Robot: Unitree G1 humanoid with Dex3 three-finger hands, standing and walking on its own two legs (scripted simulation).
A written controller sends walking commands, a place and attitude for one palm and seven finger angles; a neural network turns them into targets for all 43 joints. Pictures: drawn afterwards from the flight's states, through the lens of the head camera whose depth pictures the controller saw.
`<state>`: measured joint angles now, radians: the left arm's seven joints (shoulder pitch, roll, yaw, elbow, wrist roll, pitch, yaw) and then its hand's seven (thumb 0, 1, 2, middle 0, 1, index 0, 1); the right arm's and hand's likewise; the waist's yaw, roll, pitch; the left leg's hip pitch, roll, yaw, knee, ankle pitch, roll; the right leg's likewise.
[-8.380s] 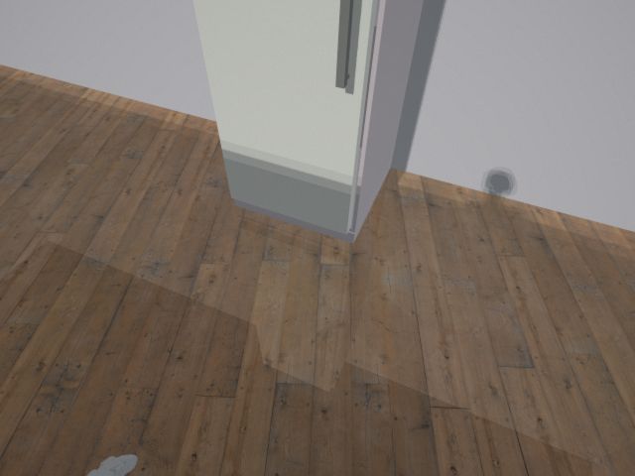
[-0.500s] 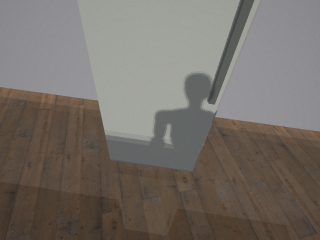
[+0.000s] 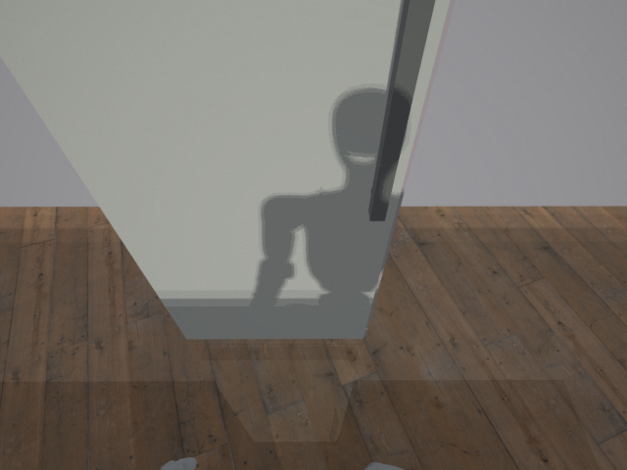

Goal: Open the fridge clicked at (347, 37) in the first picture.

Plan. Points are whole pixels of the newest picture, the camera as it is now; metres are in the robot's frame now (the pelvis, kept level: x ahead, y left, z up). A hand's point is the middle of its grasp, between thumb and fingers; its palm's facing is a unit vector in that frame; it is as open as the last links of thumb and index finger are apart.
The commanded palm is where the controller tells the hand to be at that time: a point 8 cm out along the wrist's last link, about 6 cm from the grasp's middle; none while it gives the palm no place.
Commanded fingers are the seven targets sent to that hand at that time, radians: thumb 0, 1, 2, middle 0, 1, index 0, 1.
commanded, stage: come to a stop and stand still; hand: right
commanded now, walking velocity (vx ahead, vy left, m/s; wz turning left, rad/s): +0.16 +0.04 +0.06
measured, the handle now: (401, 68) +0.53 -0.10 +0.24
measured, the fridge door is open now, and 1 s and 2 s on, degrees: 0 0 0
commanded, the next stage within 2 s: look again from close up in 1.68 s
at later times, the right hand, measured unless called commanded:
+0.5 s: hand out of the picture +0.14 -0.15 -0.15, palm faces -0.02 +0.96 -0.29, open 7.3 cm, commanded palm none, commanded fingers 0.00 -0.90 -0.90 0.20 0.30 0.20 0.30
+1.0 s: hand out of the picture +0.02 -0.19 -0.16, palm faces +0.05 +0.98 -0.18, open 7.3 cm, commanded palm none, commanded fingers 0.00 -0.90 -0.90 0.20 0.30 0.20 0.30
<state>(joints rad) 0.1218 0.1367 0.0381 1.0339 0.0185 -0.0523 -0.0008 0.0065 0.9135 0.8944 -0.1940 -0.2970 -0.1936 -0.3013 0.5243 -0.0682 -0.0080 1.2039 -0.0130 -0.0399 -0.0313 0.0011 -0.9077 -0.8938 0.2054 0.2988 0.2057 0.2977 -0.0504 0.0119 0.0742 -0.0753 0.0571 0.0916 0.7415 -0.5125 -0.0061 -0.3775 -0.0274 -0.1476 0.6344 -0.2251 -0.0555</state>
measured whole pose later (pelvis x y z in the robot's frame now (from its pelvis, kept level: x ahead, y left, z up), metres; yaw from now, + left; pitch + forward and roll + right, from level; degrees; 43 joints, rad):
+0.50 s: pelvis +0.05 +0.04 +0.00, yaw +2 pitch -2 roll -1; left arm 0.21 0.20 0.08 1.02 0.01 0.05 0.02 0.00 0.92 0.89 -0.20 -0.30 -0.20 -0.30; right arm 0.18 -0.17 -0.04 0.96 -0.03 0.01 -0.03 0.00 -0.91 -0.89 0.20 0.30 0.20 0.30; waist 0.02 -0.05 0.09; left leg -0.32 0.05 0.07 0.64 -0.28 0.02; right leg -0.30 -0.05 -0.08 0.78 -0.49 0.02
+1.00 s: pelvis +0.01 +0.00 +0.02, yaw +1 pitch -1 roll +1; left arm 0.33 0.14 0.02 1.06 0.02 0.00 0.02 0.00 0.91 0.89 -0.20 -0.30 -0.19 -0.30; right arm 0.29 -0.20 -0.06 1.09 -0.03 0.05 -0.02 0.00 -0.91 -0.89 0.20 0.30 0.20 0.30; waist -0.01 0.03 -0.04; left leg -0.39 0.03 0.02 0.72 -0.31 -0.03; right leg -0.09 0.00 -0.04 0.40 -0.29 -0.03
